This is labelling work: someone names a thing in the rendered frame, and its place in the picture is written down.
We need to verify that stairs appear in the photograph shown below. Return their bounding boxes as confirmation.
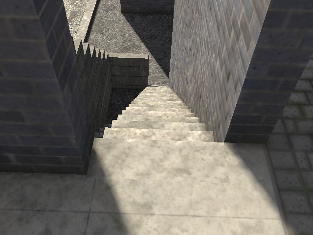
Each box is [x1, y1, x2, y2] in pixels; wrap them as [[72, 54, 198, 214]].
[[103, 85, 214, 142]]

